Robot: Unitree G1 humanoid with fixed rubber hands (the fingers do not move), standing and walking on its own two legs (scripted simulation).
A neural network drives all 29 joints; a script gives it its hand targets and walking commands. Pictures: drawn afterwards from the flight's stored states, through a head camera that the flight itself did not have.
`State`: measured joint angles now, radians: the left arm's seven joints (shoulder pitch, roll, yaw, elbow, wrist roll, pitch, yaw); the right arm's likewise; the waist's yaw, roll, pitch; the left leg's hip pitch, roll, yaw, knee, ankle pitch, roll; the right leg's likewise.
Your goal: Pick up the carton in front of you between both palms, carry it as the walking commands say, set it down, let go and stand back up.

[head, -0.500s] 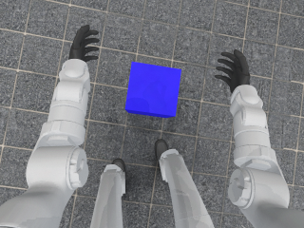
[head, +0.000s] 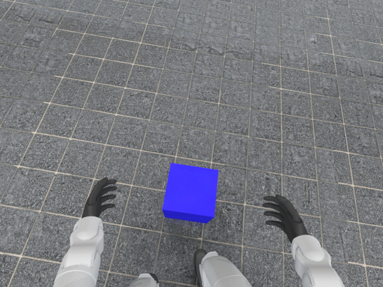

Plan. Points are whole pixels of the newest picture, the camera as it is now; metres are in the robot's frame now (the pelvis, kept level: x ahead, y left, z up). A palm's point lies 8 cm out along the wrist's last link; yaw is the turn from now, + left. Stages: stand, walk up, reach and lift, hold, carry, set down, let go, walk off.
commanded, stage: let go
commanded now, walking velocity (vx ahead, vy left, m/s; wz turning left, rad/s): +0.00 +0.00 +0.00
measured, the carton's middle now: (189, 195) +0.41 -0.07 -0.63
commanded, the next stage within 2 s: stand in 0.76 s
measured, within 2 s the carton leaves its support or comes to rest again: neither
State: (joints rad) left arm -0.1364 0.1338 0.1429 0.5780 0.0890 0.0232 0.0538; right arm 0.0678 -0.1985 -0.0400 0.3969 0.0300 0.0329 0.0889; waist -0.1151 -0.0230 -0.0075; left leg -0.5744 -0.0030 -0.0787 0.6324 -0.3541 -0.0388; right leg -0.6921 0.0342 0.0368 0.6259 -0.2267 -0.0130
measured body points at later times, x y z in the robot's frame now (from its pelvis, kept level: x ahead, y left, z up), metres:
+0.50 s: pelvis +0.02 +0.04 +0.02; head +0.04 +0.04 +0.47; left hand +0.19 +0.28 -0.05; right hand +0.20 -0.19 -0.06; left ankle -0.04 +0.15 -0.72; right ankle +0.03 -0.10 -0.72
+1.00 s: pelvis +0.01 +0.01 +0.01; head +0.02 -0.02 +0.46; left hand +0.15 +0.29 -0.07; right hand +0.16 -0.27 -0.09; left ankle -0.04 +0.15 -0.72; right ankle +0.03 -0.10 -0.72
